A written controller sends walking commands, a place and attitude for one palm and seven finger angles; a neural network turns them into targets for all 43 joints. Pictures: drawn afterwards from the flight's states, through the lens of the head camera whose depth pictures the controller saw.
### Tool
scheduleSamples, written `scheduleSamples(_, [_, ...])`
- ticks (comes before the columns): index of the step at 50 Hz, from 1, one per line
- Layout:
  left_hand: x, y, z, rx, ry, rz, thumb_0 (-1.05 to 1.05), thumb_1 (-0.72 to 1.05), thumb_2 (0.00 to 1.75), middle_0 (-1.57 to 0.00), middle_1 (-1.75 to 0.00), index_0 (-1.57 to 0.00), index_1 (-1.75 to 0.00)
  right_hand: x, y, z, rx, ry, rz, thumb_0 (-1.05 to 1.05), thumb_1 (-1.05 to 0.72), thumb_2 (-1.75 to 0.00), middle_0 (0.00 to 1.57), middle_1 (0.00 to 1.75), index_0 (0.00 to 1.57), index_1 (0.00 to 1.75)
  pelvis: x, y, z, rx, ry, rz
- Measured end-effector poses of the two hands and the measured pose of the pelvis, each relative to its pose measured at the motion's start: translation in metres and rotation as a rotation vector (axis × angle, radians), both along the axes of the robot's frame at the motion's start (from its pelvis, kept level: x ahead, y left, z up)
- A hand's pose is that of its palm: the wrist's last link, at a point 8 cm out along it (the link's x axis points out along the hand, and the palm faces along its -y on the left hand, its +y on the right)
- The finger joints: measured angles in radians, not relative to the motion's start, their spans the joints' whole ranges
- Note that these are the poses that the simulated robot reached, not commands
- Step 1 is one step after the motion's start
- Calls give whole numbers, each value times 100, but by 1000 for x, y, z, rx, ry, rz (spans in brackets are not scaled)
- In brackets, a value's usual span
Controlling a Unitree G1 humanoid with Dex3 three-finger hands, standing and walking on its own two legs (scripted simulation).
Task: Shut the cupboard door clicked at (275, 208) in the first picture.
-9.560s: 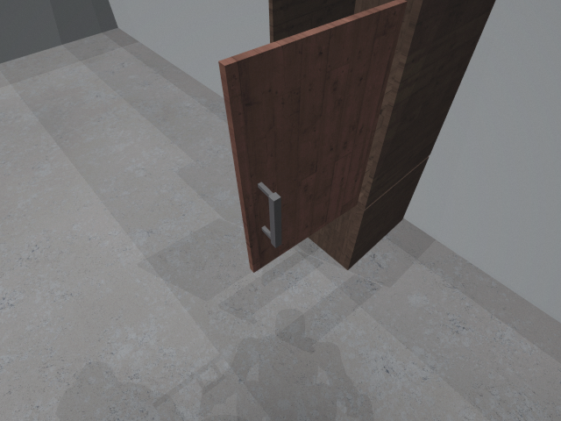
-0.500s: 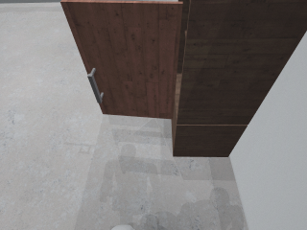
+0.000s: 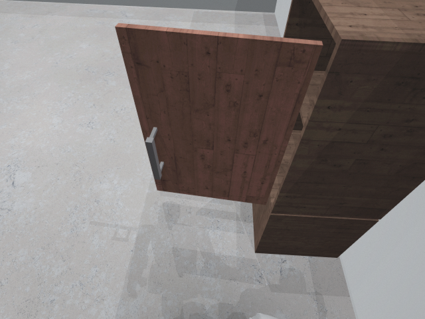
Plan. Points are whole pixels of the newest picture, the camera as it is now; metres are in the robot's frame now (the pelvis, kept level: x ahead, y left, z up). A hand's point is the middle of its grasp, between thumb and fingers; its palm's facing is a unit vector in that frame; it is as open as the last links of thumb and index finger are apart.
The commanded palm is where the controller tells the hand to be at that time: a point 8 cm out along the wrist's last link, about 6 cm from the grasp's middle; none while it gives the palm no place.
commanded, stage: come to a stop and stand still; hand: left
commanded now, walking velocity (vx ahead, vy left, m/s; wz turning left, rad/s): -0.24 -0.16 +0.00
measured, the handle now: (156, 154) +0.55 +0.21 -0.10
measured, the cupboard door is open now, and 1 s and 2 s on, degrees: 85 85 85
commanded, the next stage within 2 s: look again from close up in 1.08 s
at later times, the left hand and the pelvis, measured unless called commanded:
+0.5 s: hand out of the picture +0.12 +0.18 -0.17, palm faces +0.02 -0.98 -0.20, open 7.4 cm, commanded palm none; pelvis +0.04 -0.01 +0.00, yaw -1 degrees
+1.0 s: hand out of the picture +0.04 +0.15 -0.17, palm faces -0.03 -0.98 -0.22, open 7.4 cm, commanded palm none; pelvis +0.01 -0.03 +0.00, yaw -1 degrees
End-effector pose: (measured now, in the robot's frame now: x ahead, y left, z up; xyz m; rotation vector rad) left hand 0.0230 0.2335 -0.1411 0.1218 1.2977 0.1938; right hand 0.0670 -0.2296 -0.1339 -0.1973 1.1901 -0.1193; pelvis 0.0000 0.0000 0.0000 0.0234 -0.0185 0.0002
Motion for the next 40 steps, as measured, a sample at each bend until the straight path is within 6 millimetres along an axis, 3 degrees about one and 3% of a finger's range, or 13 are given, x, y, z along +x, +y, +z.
scheduleSamples(3, [39,-3,4,10,-71,-28,0,91,90,-19,-30,-19,-30,-5,0,-5,9,53,-20,-1,-93,-90,20,29,20,30,12,-1,-1,4,-1,-1])
scheduleSamples(6, [64,-8,1,20,-100,-56,0,91,90,-19,-30,-19,-30,-8,-2,-15,29,94,-57,0,-92,-90,20,29,20,30,24,-7,-7,23,3,-15])
scheduleSamples(16, [95,-15,-5,-7,-68,-93,0,91,90,-20,-30,-20,-30,-29,-2,-12,20,208,-148,0,-91,-90,20,29,20,30,41,-5,-5,-16,11,-8])
scheduleSamples(26, [86,-8,2,11,-25,-59,0,91,90,-20,-30,-20,-30,-34,0,-5,5,223,-114,1,-90,-90,20,29,20,30,38,-8,2,-27,26,-10])
scheduleSamples(34, [52,-20,3,68,-8,-106,0,91,90,-20,-30,-20,-30,-14,-30,-17,28,110,-120,1,-92,-90,20,29,20,30,27,-23,-6,-35,25,-28])
scheduleSamples(40, [37,-31,3,53,-37,-96,0,91,90,-20,-30,-20,-30,1,-36,-10,28,3,-90,1,-91,-90,20,29,19,30,22,-29,-6,-14,-18,-27])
